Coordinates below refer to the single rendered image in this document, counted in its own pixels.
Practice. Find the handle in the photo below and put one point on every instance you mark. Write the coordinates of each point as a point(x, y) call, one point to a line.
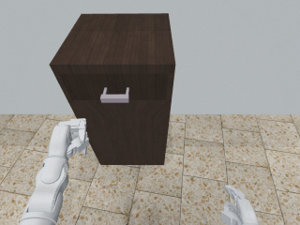
point(114, 98)

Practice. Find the left robot hand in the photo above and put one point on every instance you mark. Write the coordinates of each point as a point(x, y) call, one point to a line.
point(64, 144)

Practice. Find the cabinet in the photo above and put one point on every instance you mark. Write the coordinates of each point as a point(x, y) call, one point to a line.
point(121, 133)

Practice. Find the drawer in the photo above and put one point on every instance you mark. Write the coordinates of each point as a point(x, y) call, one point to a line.
point(142, 86)

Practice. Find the right robot hand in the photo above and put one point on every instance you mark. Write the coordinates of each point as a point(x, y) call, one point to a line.
point(240, 213)

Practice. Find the robot left forearm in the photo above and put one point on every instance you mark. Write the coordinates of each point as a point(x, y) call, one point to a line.
point(44, 205)

